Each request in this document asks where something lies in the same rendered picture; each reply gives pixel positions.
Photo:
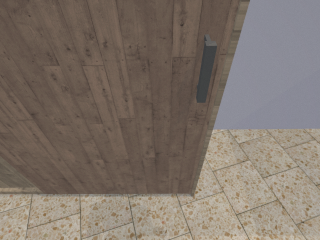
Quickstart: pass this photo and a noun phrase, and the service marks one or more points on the handle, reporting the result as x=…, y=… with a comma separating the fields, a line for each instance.
x=208, y=57

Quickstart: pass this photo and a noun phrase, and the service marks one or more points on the wardrobe door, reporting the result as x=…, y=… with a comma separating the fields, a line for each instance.
x=11, y=178
x=99, y=96

